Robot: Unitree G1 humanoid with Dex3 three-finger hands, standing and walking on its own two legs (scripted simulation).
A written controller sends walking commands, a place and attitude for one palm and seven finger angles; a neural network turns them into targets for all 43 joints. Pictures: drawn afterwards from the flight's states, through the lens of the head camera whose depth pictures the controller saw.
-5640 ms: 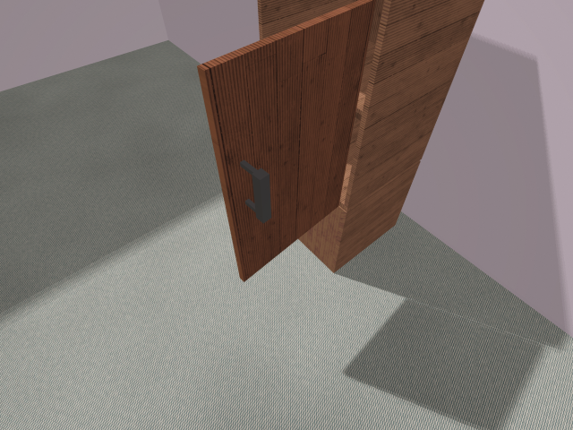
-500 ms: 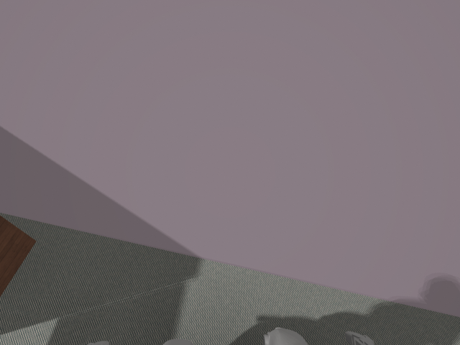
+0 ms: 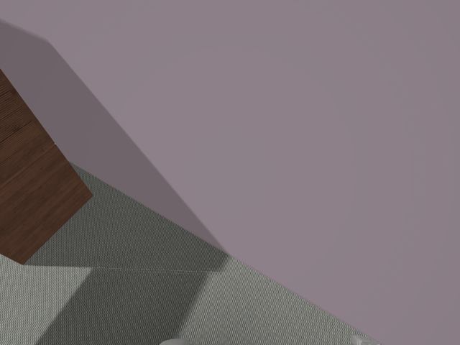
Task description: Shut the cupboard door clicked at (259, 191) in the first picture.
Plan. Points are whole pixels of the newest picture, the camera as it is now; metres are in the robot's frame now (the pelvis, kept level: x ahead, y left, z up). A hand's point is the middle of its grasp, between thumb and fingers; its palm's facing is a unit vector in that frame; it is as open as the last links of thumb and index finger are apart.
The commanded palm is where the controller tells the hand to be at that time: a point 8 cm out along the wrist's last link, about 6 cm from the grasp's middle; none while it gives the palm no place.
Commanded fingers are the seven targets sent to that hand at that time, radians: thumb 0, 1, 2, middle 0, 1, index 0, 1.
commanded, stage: turn to face it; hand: left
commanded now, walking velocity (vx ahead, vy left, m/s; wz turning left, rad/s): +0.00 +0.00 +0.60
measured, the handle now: out of the picture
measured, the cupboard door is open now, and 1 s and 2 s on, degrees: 94 94 94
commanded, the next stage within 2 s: take the last steps up to it in 1.84 s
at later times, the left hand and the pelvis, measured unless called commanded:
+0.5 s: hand out of the picture +0.05 +0.17 -0.14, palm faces +0.28 -0.91 -0.29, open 7.4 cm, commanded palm none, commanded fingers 0.00 0.90 0.90 -0.20 -0.30 -0.20 -0.30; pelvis +0.01 -0.05 +0.01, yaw +18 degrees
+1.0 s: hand out of the picture -0.02 +0.18 -0.15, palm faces +0.57 -0.78 -0.27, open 7.4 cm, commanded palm none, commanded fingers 0.00 0.90 0.90 -0.20 -0.30 -0.20 -0.30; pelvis +0.02 -0.05 +0.01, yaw +35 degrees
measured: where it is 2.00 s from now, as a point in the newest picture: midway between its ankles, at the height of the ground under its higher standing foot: outside the picture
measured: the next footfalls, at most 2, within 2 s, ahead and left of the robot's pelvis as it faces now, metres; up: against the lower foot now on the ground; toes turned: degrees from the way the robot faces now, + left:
left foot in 0.02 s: +0.04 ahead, +0.12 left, +0.00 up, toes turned +6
right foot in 0.36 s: +0.08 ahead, -0.16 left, +0.00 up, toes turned +10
